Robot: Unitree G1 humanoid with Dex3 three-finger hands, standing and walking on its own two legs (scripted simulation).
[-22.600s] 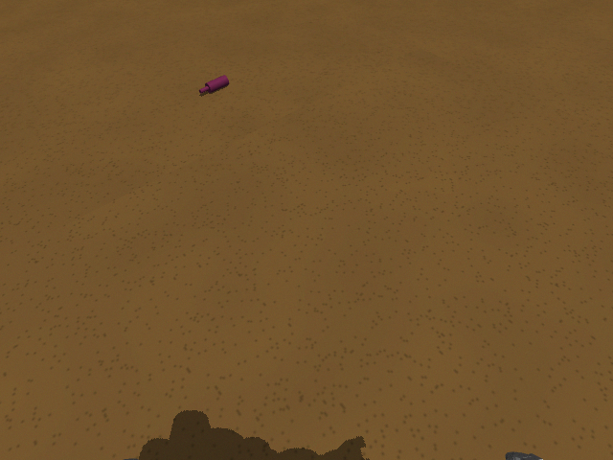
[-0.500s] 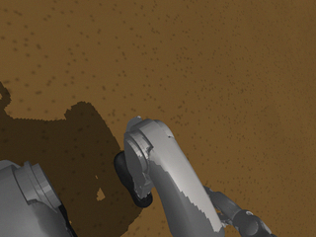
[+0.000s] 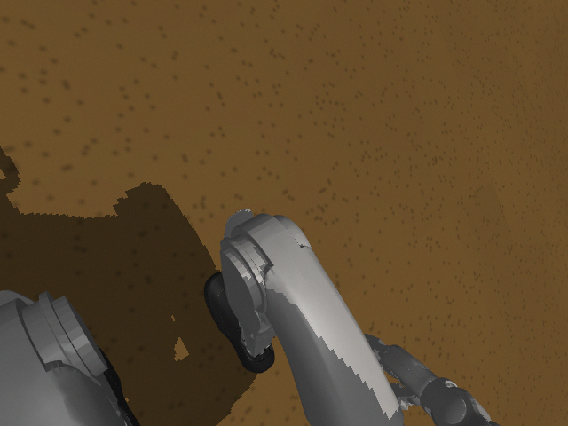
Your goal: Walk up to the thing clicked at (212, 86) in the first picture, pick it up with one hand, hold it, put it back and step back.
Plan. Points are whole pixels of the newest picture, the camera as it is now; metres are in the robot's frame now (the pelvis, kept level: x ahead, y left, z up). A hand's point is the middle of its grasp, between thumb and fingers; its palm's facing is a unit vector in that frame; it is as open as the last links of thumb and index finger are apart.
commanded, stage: close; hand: left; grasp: from above
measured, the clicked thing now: out of the picture +0.45 +0.39 -0.28
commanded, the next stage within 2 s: settle in 0.08 s
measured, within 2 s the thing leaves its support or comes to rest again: leaves its support in 0.50 s
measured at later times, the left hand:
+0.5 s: hand out of the picture +0.45 +0.36 -0.24, palm faces -0.40 -0.16 -0.90, open 9.2 cm
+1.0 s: hand out of the picture +0.44 +0.37 -0.15, palm faces -0.43 -0.12 -0.89, open 9.2 cm
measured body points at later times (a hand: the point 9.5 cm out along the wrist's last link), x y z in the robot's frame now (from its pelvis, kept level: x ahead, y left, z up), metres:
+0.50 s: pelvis +0.00 +0.00 +0.00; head +0.27 +0.14 +0.33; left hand +0.46 +0.37 -0.19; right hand +0.07 -0.25 -0.06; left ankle +0.07 +0.13 -0.27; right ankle +0.11 -0.11 -0.27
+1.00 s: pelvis +0.00 +0.00 +0.02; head +0.24 +0.11 +0.38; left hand +0.46 +0.37 -0.10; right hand +0.10 -0.26 -0.07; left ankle +0.07 +0.13 -0.27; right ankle +0.11 -0.11 -0.27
